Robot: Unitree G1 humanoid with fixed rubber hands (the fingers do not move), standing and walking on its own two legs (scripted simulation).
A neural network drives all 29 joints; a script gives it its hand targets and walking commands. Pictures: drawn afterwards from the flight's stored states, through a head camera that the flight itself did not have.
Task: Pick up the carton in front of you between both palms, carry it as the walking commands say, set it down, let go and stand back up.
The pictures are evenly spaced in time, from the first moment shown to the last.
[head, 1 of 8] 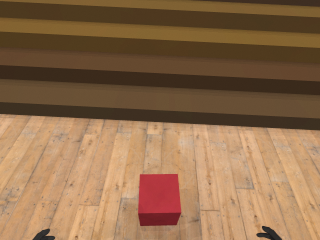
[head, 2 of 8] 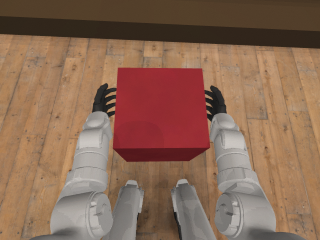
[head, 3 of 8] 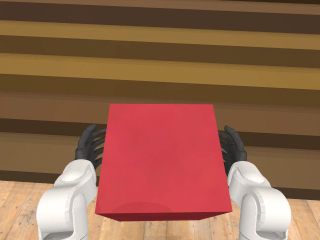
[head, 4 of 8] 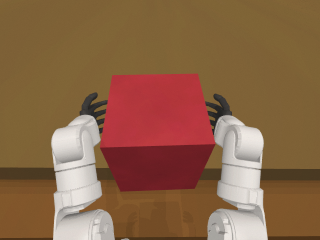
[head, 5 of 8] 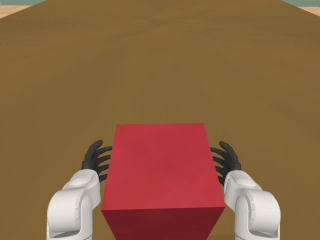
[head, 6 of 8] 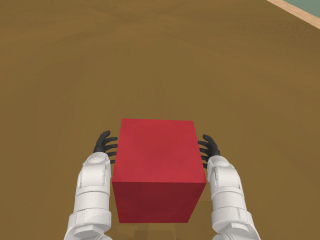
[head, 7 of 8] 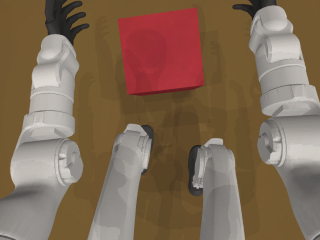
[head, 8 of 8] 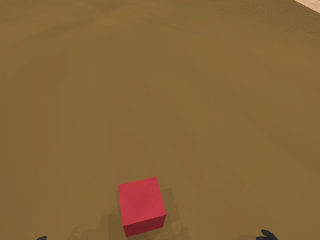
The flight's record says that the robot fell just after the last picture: no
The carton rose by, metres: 1.92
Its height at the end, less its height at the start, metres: +1.18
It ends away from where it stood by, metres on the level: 4.97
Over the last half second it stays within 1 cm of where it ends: yes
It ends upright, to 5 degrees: yes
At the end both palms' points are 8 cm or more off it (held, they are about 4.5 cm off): yes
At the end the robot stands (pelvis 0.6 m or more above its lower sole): yes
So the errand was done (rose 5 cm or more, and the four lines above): yes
